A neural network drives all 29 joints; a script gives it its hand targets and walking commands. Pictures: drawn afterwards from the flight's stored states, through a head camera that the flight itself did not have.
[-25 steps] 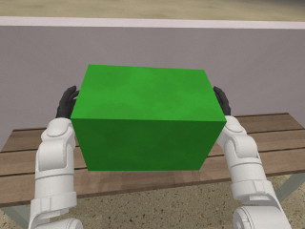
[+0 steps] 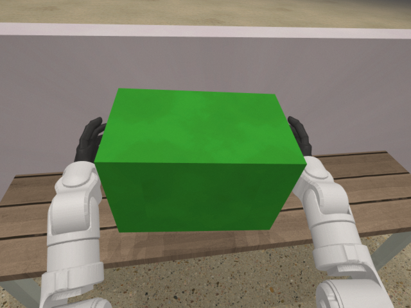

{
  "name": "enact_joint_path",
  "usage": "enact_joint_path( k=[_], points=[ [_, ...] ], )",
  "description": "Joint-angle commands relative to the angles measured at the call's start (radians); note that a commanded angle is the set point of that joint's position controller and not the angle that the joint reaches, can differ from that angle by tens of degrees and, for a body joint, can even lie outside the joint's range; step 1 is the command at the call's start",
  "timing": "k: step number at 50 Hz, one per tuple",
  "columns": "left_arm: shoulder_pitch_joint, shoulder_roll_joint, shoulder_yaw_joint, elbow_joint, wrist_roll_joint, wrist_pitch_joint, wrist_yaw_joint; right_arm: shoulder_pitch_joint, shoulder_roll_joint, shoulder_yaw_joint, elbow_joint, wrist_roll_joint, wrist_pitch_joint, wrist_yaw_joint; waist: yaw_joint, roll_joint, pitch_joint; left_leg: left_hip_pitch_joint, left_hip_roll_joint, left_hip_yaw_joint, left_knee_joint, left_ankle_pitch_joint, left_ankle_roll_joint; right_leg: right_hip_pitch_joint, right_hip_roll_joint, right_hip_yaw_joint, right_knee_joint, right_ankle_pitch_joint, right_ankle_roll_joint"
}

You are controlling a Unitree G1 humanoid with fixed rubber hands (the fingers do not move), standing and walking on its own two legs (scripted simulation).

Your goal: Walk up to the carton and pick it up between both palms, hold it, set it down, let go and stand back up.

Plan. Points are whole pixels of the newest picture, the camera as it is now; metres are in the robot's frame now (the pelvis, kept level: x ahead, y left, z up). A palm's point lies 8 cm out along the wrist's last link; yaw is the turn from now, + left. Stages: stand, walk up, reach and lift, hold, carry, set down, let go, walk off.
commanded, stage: hold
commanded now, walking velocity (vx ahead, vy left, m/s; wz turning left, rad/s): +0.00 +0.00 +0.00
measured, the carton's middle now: (197, 162) +0.36 +0.00 +0.15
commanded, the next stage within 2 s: none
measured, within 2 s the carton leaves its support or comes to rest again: neither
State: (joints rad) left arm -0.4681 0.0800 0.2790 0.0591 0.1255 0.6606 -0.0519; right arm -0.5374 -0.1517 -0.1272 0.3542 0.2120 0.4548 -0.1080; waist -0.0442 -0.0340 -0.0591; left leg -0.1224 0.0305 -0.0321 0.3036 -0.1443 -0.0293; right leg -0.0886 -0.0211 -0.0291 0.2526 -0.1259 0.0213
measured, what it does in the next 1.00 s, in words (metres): stands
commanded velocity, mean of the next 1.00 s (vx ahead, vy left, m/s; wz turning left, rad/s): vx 0.00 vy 0.00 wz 0.00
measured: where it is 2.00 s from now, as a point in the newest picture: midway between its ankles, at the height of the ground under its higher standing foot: outside the picture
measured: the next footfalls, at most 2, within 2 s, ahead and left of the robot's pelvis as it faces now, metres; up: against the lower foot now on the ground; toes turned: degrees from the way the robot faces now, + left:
none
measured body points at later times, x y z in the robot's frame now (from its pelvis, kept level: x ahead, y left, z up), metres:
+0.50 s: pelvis +0.00 +0.00 +0.00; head -0.04 +0.02 +0.45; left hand +0.36 +0.20 +0.17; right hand +0.37 -0.19 +0.17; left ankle +0.01 +0.14 -0.75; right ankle +0.01 -0.13 -0.75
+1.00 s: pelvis +0.00 +0.00 +0.00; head -0.03 +0.02 +0.45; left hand +0.36 +0.20 +0.17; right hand +0.37 -0.19 +0.17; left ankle +0.01 +0.14 -0.75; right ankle +0.01 -0.13 -0.75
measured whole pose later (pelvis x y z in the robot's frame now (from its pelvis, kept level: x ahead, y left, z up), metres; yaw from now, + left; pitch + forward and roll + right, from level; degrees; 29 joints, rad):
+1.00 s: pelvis +0.00 +0.00 +0.00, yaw +0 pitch -2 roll -1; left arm -0.48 0.08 0.28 0.08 0.13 0.65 -0.06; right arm -0.54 -0.16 -0.12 0.36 0.21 0.45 -0.11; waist -0.04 -0.03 -0.05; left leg -0.12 0.03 -0.03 0.31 -0.15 -0.03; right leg -0.08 -0.02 -0.03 0.25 -0.13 0.02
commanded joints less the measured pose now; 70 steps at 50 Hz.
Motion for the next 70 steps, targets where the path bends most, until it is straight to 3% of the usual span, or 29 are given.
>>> enact_joint_path(
  k=[1,6,13,27,32,42,47,48,60,70],
  points=[
    [-0.734,-0.439,-0.498,-0.235,-0.168,-0.069,-0.128,-0.833,0.475,0.452,-0.375,0.122,-0.090,0.146,-0.006,0.057,-0.460,0.148,-0.094,0.044,0.010,0.309,-0.021,0.138,0.078,-0.017,0.013,0.251,0.001],
    [-0.724,-0.433,-0.474,-0.179,-0.153,-0.059,-0.133,-0.824,0.459,0.423,-0.331,0.100,-0.080,0.149,-0.015,0.052,-0.409,0.131,-0.091,0.043,-0.010,0.244,-0.018,0.120,0.075,-0.018,-0.002,0.185,-0.002],
    [-0.731,-0.437,-0.473,-0.197,-0.153,-0.062,-0.131,-0.838,0.465,0.435,-0.342,0.116,-0.088,0.151,-0.002,0.068,-0.436,0.147,-0.093,0.045,0.009,0.308,-0.025,0.131,0.081,-0.022,0.006,0.226,-0.002],
    [-0.765,-0.441,-0.465,-0.135,-0.157,-0.075,-0.129,-0.882,0.477,0.418,-0.308,0.092,-0.096,0.164,0.003,0.040,-0.415,0.123,-0.086,0.049,-0.018,0.214,-0.008,0.095,0.075,-0.019,-0.003,0.134,-0.005],
    [-0.759,-0.450,-0.470,-0.149,-0.152,-0.070,-0.128,-0.862,0.475,0.412,-0.295,0.092,-0.096,0.163,-0.005,0.063,-0.427,0.135,-0.087,0.048,-0.006,0.246,-0.019,0.101,0.077,-0.020,-0.002,0.151,-0.007],
    [-0.747,-0.442,-0.477,-0.197,-0.157,-0.078,-0.127,-0.844,0.478,0.439,-0.340,0.108,-0.097,0.155,-0.010,0.048,-0.459,0.146,-0.093,0.043,0.007,0.308,-0.019,0.144,0.082,-0.018,0.011,0.245,0.002],
    [-0.712,-0.425,-0.463,-0.192,-0.150,-0.067,-0.134,-0.834,0.470,0.448,-0.354,0.118,-0.088,0.145,-0.001,0.032,-0.432,0.137,-0.096,0.044,0.004,0.305,-0.014,0.153,0.079,-0.015,0.013,0.264,0.007],
    [-0.712,-0.398,-0.452,-0.156,-0.137,-0.065,-0.144,-0.829,0.508,0.498,-0.344,0.117,-0.089,0.137,0.033,0.046,-0.432,0.084,-0.100,0.052,0.005,0.288,-0.011,0.209,0.065,-0.007,0.021,0.268,0.008],
    [-0.750,-0.461,-0.507,-0.166,-0.168,-0.086,-0.143,-0.827,0.492,0.445,-0.350,0.095,-0.093,0.137,-0.015,0.065,-0.420,0.127,-0.088,0.033,-0.001,0.269,-0.034,0.147,0.078,-0.021,0.011,0.211,-0.004],
    [-0.759,-0.467,-0.496,-0.139,-0.164,-0.094,-0.142,-0.848,0.503,0.450,-0.331,0.091,-0.099,0.145,-0.003,0.061,-0.424,0.115,-0.088,0.031,-0.003,0.262,-0.028,0.153,0.077,-0.023,0.013,0.197,-0.004]
  ],
)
